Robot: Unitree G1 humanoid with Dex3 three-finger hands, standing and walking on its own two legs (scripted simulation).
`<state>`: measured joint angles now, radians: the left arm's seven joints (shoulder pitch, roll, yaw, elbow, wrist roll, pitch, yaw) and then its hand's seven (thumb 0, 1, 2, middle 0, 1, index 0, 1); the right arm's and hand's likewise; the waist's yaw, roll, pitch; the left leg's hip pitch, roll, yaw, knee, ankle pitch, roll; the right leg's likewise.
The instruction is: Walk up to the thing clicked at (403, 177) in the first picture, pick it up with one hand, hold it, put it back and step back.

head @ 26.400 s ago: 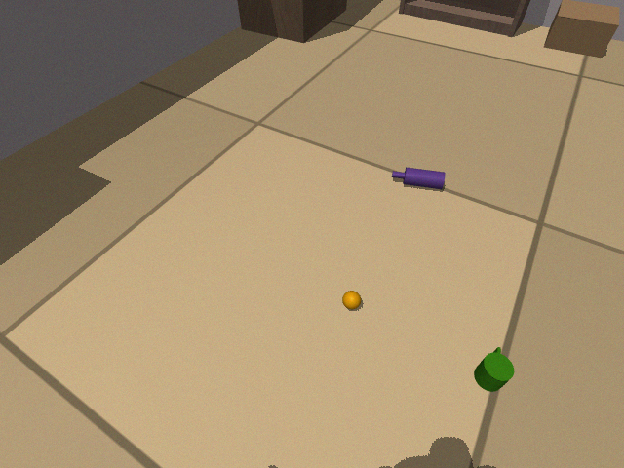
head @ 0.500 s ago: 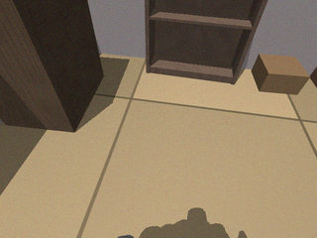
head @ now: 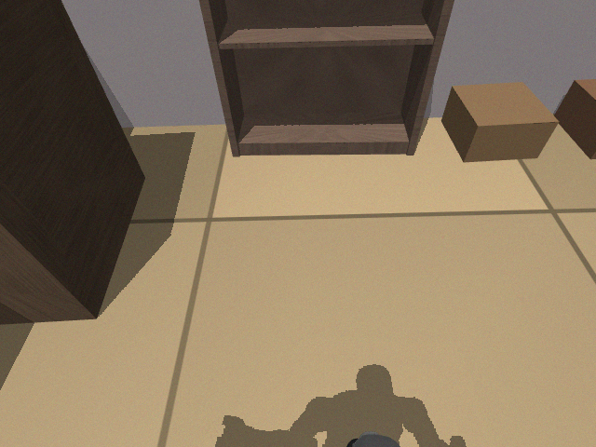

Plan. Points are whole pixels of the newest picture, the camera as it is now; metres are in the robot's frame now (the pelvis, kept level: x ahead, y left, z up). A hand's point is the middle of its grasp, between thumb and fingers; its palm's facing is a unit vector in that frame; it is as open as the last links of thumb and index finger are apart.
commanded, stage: walk up
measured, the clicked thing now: out of the picture -0.45 -0.52 -0.72
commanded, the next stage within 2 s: none
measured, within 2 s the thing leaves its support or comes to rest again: neither
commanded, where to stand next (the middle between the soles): +0.90 -0.01 m, yaw +1 degrees
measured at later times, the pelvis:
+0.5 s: pelvis +0.26 +0.00 -0.01, yaw +1 degrees
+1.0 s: pelvis +0.47 -0.05 -0.01, yaw +0 degrees
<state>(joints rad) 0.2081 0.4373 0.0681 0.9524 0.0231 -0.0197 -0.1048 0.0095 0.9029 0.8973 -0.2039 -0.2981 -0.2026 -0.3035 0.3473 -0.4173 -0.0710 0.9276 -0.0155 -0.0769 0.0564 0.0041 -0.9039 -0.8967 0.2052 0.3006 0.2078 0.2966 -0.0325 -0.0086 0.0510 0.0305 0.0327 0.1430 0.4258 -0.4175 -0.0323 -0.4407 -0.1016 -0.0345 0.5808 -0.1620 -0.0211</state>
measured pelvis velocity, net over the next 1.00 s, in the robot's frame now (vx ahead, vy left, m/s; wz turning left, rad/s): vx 0.47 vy -0.05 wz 0.00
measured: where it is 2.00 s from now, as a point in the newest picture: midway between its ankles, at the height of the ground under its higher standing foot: (295, 286)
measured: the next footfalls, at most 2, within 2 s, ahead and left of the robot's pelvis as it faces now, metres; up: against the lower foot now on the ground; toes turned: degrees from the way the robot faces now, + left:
left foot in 0.46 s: +0.41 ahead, +0.12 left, +0.00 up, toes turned +6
right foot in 0.92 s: +0.59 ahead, -0.16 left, +0.00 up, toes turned -6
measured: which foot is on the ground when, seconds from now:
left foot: down 0.00-0.06, up 0.08-0.44, down 0.46-0.94, up 0.96-1.00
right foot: down 0.00-0.50, up 0.52-0.90, down 0.92-1.00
